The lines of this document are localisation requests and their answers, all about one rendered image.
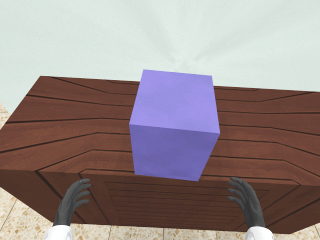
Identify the carton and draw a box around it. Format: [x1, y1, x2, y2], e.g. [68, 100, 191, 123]
[129, 69, 220, 182]

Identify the pedestal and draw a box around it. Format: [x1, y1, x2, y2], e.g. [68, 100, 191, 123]
[0, 76, 320, 235]

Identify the right robot hand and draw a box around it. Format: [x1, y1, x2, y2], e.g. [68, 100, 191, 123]
[227, 177, 266, 229]

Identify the left robot hand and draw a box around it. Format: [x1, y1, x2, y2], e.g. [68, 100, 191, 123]
[53, 178, 91, 227]

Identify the robot right forearm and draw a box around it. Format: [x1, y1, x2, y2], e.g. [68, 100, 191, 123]
[245, 226, 274, 240]

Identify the robot left forearm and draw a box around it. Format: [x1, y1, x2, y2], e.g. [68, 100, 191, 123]
[44, 225, 73, 240]

